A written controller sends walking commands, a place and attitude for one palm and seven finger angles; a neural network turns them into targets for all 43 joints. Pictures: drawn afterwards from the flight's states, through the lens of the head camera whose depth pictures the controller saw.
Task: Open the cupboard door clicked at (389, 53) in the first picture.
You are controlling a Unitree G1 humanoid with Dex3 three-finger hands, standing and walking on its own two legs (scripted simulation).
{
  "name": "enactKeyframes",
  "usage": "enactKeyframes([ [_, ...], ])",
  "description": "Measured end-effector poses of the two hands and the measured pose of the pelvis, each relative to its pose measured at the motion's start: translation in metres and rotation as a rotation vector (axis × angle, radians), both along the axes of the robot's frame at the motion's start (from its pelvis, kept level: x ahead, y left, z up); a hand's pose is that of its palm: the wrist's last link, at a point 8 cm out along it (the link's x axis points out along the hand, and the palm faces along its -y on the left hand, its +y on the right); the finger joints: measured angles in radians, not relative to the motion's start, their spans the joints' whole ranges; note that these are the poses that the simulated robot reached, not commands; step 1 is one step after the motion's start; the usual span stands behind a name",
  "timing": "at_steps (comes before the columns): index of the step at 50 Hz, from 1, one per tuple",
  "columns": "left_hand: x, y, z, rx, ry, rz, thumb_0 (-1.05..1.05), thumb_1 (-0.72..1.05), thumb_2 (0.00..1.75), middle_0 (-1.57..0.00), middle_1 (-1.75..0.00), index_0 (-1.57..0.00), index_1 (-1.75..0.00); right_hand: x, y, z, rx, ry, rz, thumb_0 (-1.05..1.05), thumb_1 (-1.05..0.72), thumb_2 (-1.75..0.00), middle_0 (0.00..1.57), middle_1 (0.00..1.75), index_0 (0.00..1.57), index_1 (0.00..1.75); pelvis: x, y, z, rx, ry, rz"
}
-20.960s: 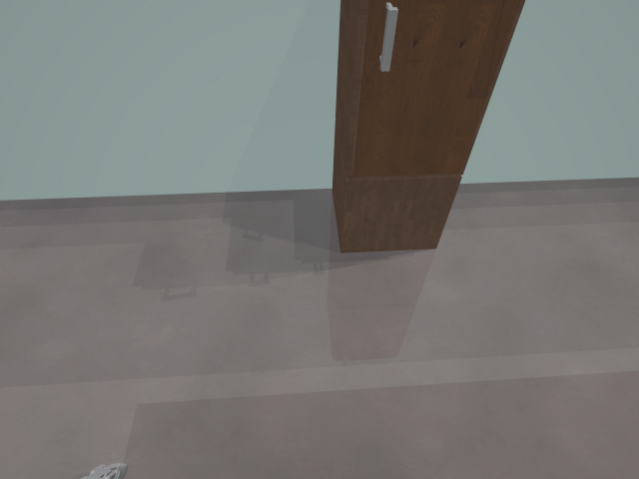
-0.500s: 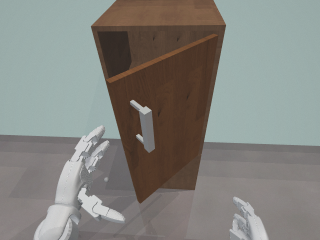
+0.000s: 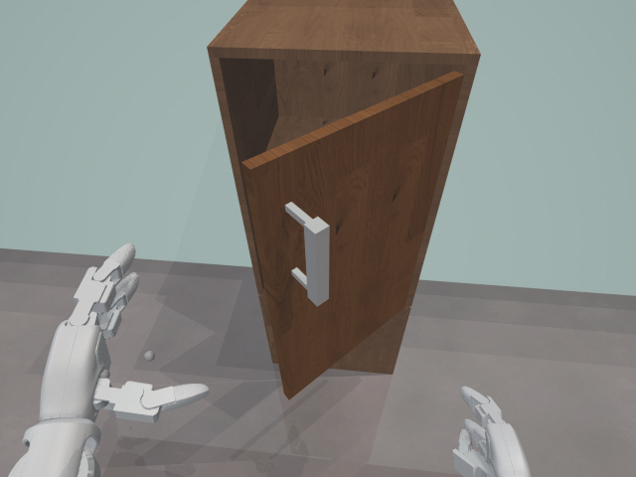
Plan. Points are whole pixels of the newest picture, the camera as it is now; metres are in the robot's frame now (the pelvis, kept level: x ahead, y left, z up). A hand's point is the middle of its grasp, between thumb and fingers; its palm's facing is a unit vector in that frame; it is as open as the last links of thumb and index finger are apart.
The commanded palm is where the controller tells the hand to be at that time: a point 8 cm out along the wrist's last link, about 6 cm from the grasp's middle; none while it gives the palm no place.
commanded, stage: draw the hand back to the body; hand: left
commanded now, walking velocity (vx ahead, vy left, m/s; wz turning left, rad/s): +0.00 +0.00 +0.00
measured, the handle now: (306, 255) +0.36 +0.06 +0.11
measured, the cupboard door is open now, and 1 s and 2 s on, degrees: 46 46 46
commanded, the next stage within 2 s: step back with the hand held close in 0.84 s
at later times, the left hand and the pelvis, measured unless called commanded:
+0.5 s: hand (71, 319) +0.21 +0.27 +0.16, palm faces +0.44 -0.81 -0.39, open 8.7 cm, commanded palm +0.16 +0.31 +0.17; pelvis +0.01 +0.01 +0.01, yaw -1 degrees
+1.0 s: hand (79, 324) +0.20 +0.26 +0.16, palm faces +0.45 -0.81 -0.38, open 7.4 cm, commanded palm +0.15 +0.30 +0.18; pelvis +0.01 +0.00 +0.01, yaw -1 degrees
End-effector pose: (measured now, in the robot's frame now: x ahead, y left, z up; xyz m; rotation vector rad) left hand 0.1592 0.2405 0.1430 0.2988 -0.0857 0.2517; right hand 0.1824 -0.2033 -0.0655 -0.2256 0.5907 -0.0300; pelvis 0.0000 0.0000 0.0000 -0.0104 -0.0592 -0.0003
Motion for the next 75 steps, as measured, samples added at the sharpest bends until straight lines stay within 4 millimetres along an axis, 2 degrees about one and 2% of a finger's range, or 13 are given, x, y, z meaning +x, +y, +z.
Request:
enactKeyframes([
  [9, 0.005, 0.025, 0.012, 0.072, -0.022, 0.064, -0.01, 0.11, 0.56, -0.18, -0.3, -0.18, -0.3, -0.002, 0.004, -0.007, -0.005, 0.066, -0.02, 0.01, -0.9, -0.9, 0.21, 0.3, 0.2, 0.3, 0.007, 0.009, 0.004, 0.003, -0.008, -0.01],
  [25, 0.007, 0.067, 0.032, 0.153, -0.074, 0.185, 0.0, 0.66, 0.8, -0.2, -0.3, -0.2, -0.3, 0.006, -0.003, -0.003, -0.013, 0.076, -0.058, 0.01, -0.9, -0.9, 0.21, 0.3, 0.2, 0.3, 0.014, 0.012, 0.006, 0.003, -0.008, -0.02],
  [32, 0.006, 0.067, 0.028, 0.128, -0.068, 0.204, 0.01, 0.82, 0.87, -0.21, -0.3, -0.2, -0.3, 0.005, -0.007, -0.003, -0.016, 0.081, -0.057, 0.01, -0.9, -0.9, 0.21, 0.3, 0.2, 0.3, 0.013, 0.011, 0.006, 0.003, -0.008, -0.019],
  [49, 0.002, 0.056, 0.03, 0.137, -0.068, 0.191, 0.01, 0.89, 0.9, -0.21, -0.3, -0.21, -0.3, -0.002, -0.013, -0.007, -0.005, 0.087, -0.066, 0.01, -0.9, -0.9, 0.21, 0.3, 0.2, 0.3, 0.01, 0.003, 0.006, 0.002, -0.014, -0.018],
  [53, 0.004, 0.059, 0.037, 0.184, -0.082, 0.175, 0.01, 0.89, 0.9, -0.21, -0.3, -0.21, -0.3, -0.004, -0.018, -0.007, -0.005, 0.101, -0.078, 0.01, -0.9, -0.9, 0.21, 0.3, 0.2, 0.3, 0.007, 0.002, 0.006, -0.007, 0.014, -0.02],
  [57, 0.007, 0.057, 0.036, 0.222, -0.048, 0.133, 0.01, 0.89, 0.9, -0.21, -0.3, -0.21, -0.3, -0.011, -0.025, -0.006, -0.012, 0.115, -0.118, 0.01, -0.9, -0.9, 0.21, 0.3, 0.2, 0.3, 0.001, 0.006, 0.005, -0.008, 0.041, -0.033],
  [66, -0.004, 0.06, 0.031, 0.265, -0.016, 0.05, 0.01, 0.89, 0.9, -0.21, -0.3, -0.21, -0.3, -0.045, -0.032, -0.004, -0.042, 0.144, -0.204, 0.01, -0.9, -0.9, 0.21, 0.3, 0.2, 0.3, -0.024, 0.016, 0.002, -0.005, 0.057, -0.053],
  [75, -0.045, 0.078, 0.033, 0.279, -0.098, 0.056, 0.01, 0.89, 0.9, -0.21, -0.3, -0.21, -0.3, -0.093, -0.016, -0.004, -0.067, 0.143, -0.204, 0.01, -0.9, -0.9, 0.21, 0.3, 0.2, 0.3, -0.061, 0.03, -0.005, -0.02, 0.052, -0.045],
])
